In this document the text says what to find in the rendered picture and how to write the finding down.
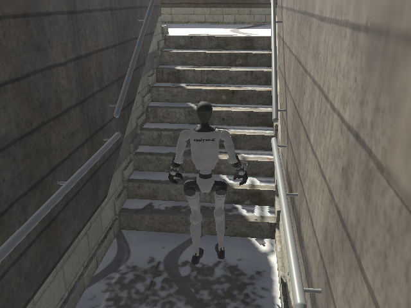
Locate stairs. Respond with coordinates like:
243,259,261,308
118,36,276,239

